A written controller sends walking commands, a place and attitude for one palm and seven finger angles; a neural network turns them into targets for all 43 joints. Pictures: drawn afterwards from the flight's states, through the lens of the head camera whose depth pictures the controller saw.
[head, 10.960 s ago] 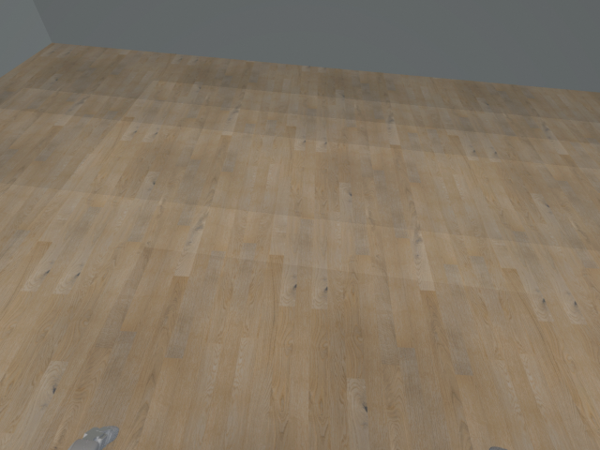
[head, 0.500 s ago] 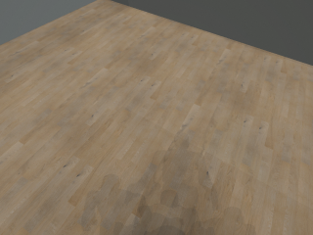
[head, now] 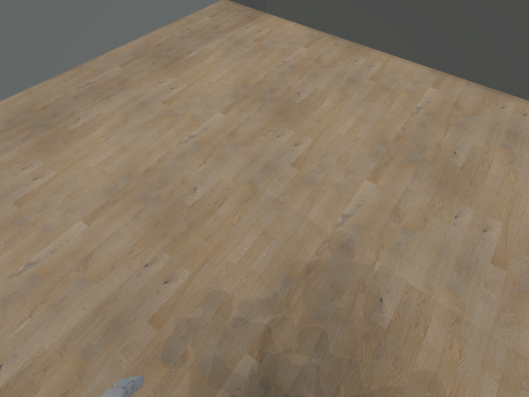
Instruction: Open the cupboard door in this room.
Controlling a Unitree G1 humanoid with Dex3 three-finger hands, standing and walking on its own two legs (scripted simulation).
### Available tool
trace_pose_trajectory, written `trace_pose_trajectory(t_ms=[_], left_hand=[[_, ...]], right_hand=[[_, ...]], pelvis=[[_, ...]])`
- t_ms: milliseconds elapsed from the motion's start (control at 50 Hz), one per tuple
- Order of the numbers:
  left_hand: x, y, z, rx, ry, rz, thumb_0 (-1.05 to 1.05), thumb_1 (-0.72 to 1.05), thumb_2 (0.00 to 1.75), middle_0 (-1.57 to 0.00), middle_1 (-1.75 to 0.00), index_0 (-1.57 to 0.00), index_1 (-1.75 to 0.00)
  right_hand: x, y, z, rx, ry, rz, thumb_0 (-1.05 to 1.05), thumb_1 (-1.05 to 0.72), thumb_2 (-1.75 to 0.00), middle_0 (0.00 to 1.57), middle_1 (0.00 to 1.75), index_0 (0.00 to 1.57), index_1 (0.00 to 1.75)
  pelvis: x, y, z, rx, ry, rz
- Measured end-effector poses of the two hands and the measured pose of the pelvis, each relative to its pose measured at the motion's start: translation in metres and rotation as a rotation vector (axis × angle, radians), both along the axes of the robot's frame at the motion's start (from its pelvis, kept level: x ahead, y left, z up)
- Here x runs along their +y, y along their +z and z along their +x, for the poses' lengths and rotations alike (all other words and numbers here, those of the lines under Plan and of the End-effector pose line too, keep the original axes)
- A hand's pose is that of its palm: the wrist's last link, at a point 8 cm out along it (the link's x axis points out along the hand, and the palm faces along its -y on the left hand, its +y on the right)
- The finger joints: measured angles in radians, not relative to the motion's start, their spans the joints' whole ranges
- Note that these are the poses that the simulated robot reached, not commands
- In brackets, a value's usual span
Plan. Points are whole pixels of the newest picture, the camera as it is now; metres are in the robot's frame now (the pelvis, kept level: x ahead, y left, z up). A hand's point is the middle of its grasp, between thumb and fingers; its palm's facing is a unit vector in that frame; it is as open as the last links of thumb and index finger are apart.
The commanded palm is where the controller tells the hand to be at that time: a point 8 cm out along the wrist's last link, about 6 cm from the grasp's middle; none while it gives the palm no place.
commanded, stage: turn or walk to find it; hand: left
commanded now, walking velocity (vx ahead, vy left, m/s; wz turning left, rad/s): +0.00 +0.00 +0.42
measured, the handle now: out of the picture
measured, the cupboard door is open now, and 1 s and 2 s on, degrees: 0 0 0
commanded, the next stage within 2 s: none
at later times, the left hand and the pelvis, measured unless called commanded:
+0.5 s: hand out of the picture -0.05 +0.20 -0.17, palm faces +0.30 -0.92 -0.25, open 7.4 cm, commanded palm none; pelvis -0.02 +0.00 +0.00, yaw +15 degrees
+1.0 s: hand out of the picture -0.01 +0.22 -0.15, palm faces +0.42 -0.87 -0.26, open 7.4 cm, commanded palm none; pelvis -0.04 -0.01 +0.00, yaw +25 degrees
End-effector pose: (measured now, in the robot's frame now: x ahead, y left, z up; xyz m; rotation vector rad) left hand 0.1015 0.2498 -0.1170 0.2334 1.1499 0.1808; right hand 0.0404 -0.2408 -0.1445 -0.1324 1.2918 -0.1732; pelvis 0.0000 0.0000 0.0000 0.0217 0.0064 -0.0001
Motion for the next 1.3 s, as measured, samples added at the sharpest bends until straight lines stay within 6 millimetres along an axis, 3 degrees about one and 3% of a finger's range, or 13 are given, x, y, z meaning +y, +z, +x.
trace_pose_trajectory(t_ms=[60, 140, 320, 420, 540, 600, 720, 820, 920, 1040, 1160, 1300], left_hand=[[-0.016, 0.004, -0.004, -0.037, 0.004, 0.015, 0.01, 0.90, 0.90, -0.20, -0.30, -0.20, -0.30], [-0.029, 0.013, -0.026, -0.036, 0.058, 0.014, 0.01, 0.90, 0.90, -0.20, -0.30, -0.20, -0.30], [-0.036, 0.008, -0.087, 0.051, 0.185, -0.007, 0.01, 0.90, 0.90, -0.20, -0.30, -0.21, -0.30], [-0.024, -0.004, -0.129, 0.108, 0.268, -0.026, 0.01, 0.90, 0.90, -0.20, -0.30, -0.21, -0.30], [0.004, -0.032, -0.184, 0.177, 0.373, -0.062, 0.01, 0.90, 0.90, -0.20, -0.30, -0.20, -0.30], [0.016, -0.038, -0.201, 0.215, 0.404, -0.069, 0.01, 0.90, 0.90, -0.20, -0.30, -0.20, -0.30], [0.030, -0.023, -0.196, 0.162, 0.431, -0.074, 0.01, 0.91, 0.90, -0.20, -0.30, -0.20, -0.30], [0.034, -0.014, -0.178, 0.084, 0.432, -0.053, 0.01, 0.91, 0.90, -0.20, -0.30, -0.20, -0.30], [0.026, -0.005, -0.155, 0.016, 0.425, -0.029, 0.01, 0.90, 0.90, -0.20, -0.30, -0.20, -0.30], [-0.001, 0.003, -0.138, -0.058, 0.423, 0.015, 0.01, 0.90, 0.90, -0.20, -0.30, -0.20, -0.30], [-0.039, 0.017, -0.166, -0.048, 0.490, 0.029, 0.01, 0.90, 0.90, -0.20, -0.30, -0.20, -0.30], [-0.072, 0.014, -0.212, 0.017, 0.599, 0.001, 0.01, 0.90, 0.90, -0.20, -0.30, -0.20, -0.30]], right_hand=[[-0.016, -0.012, -0.009, 0.032, 0.001, 0.015, 0.00, -0.90, -0.90, 0.21, 0.30, 0.20, 0.30], [-0.031, -0.009, -0.011, 0.074, 0.035, 0.017, 0.01, -0.91, -0.90, 0.20, 0.30, 0.20, 0.30], [-0.041, 0.000, 0.008, 0.100, 0.137, -0.009, 0.00, -0.91, -0.90, 0.20, 0.30, 0.20, 0.29], [-0.023, 0.005, 0.040, 0.067, 0.229, -0.032, 0.01, -0.91, -0.90, 0.20, 0.30, 0.19, 0.29], [0.023, 0.012, 0.089, -0.071, 0.349, -0.064, 0.01, -0.91, -0.90, 0.20, 0.30, 0.19, 0.29], [0.045, 0.022, 0.101, -0.131, 0.388, -0.065, 0.00, -0.91, -0.90, 0.20, 0.30, 0.20, 0.29], [0.068, 0.034, 0.102, -0.146, 0.434, -0.058, 0.00, -0.91, -0.90, 0.20, 0.30, 0.20, 0.30], [0.068, 0.031, 0.089, -0.119, 0.442, -0.036, 0.00, -0.90, -0.90, 0.21, 0.30, 0.20, 0.30], [0.048, 0.019, 0.068, -0.058, 0.431, -0.022, 0.00, -0.90, -0.90, 0.21, 0.30, 0.20, 0.30], [0.008, -0.006, 0.052, 0.020, 0.422, 0.002, 0.00, -0.90, -0.90, 0.21, 0.30, 0.20, 0.30], [-0.019, -0.009, 0.055, 0.075, 0.462, 0.007, 0.01, -0.91, -0.90, 0.20, 0.30, 0.20, 0.30], [-0.030, -0.001, 0.064, 0.102, 0.542, -0.016, 0.00, -0.91, -0.90, 0.20, 0.30, 0.20, 0.29]], pelvis=[[-0.013, -0.004, -0.004, -0.007, 0.033, -0.002], [-0.023, 0.003, -0.006, -0.016, 0.083, 0.018], [-0.028, 0.008, -0.009, -0.012, 0.173, 0.025], [-0.019, 0.005, -0.014, -0.012, 0.223, 0.014], [0.006, -0.009, -0.024, -0.016, 0.281, -0.018], [0.014, -0.008, -0.028, -0.025, 0.285, -0.013], [0.023, 0.005, -0.033, -0.024, 0.332, -0.037], [0.019, 0.008, -0.036, -0.024, 0.367, -0.033], [0.005, 0.006, -0.038, -0.023, 0.404, -0.022], [-0.024, -0.004, -0.037, -0.014, 0.450, 0.005], [-0.046, 0.004, -0.038, -0.027, 0.520, 0.029], [-0.059, 0.009, -0.042, -0.018, 0.597, 0.033]])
